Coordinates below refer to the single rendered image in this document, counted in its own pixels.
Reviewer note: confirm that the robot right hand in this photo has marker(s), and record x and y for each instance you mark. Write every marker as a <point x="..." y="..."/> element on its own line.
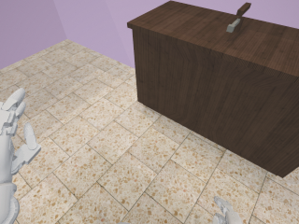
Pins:
<point x="231" y="217"/>

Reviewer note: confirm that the robot left forearm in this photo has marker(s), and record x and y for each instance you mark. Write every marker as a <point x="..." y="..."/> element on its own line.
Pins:
<point x="9" y="205"/>

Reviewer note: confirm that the robot left hand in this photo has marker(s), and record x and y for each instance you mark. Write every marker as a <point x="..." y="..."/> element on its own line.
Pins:
<point x="10" y="113"/>

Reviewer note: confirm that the counter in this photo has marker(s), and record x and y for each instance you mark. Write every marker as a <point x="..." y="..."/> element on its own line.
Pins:
<point x="239" y="90"/>

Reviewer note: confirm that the tap lever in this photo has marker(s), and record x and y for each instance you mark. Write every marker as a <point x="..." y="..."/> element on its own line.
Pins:
<point x="231" y="27"/>

